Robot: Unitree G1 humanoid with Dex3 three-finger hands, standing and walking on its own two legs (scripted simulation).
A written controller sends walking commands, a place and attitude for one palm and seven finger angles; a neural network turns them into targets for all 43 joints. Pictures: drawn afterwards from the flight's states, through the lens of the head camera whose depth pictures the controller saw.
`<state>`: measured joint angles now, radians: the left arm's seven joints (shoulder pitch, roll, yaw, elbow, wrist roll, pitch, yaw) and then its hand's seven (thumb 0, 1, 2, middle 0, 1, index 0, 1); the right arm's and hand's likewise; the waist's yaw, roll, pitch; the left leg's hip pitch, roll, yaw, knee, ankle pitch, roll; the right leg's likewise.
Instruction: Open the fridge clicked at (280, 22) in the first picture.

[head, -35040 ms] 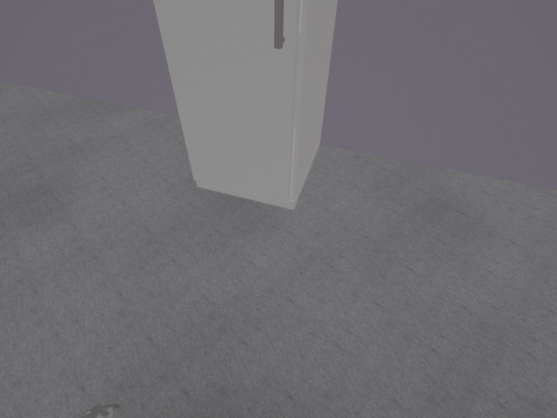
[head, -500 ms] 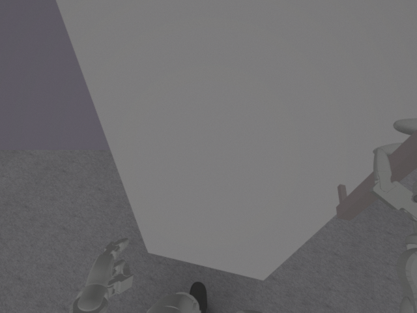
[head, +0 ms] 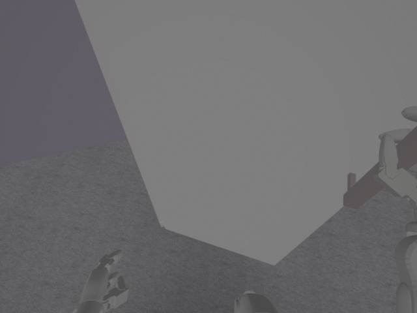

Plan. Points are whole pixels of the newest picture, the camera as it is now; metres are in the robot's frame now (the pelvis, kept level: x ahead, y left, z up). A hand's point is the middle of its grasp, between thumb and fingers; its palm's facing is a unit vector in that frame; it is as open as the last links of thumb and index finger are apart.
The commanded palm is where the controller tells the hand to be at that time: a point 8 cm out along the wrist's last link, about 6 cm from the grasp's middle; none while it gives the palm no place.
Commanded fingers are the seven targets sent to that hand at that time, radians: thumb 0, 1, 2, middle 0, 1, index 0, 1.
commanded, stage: walk backward, drawing the door open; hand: right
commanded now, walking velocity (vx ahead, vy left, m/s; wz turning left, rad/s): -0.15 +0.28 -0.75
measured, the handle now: (416, 129) +0.33 -0.22 +0.23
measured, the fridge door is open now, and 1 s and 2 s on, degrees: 35 66 71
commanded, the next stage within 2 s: stop walking and hold the door back in 1.12 s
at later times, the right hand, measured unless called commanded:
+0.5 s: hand (359, 253) +0.18 -0.13 +0.20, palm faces +0.59 +0.78 -0.22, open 6.9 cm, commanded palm +0.13 -0.15 +0.20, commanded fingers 0.00 -0.90 -0.90 0.45 1.40 0.45 1.40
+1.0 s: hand out of the picture +0.10 -0.04 +0.20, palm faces +0.70 +0.69 -0.19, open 7.0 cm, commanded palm +0.04 -0.06 +0.19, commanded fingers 0.00 -0.90 -0.90 0.45 1.40 0.45 1.40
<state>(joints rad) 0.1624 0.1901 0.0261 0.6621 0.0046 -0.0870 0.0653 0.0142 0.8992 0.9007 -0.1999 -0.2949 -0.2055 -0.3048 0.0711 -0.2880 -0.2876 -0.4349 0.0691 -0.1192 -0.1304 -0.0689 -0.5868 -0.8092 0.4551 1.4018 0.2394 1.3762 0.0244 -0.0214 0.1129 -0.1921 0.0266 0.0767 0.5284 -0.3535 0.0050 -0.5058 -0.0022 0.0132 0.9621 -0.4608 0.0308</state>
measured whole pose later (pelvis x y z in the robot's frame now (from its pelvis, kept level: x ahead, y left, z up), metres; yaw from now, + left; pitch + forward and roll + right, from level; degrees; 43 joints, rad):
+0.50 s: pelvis -0.05 +0.17 -0.01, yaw -17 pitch -1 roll +2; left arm 0.15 0.15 -0.01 0.63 -0.02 -0.12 0.03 0.01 0.90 0.90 -0.20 -0.30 -0.21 -0.31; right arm -0.08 -0.34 -0.30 -0.35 0.08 -0.04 -0.10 -0.08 -0.59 -0.81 0.46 1.40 0.22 1.34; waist -0.01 -0.04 0.13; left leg -0.28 0.01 0.02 0.57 -0.26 -0.06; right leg -0.45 -0.11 0.20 0.71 -0.34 0.07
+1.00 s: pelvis -0.05 +0.28 +0.01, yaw -39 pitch +0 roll +5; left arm 0.12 0.11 -0.01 0.62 0.01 -0.11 0.03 0.01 0.90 0.90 -0.20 -0.29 -0.21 -0.30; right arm -0.08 -0.30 -0.15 -0.44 0.04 -0.05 -0.04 -0.05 -0.61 -0.77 0.45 1.40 0.23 1.31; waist 0.00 -0.02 0.18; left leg -0.54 0.01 0.01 0.99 -0.34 -0.07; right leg -0.29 -0.13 0.03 0.46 -0.17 0.04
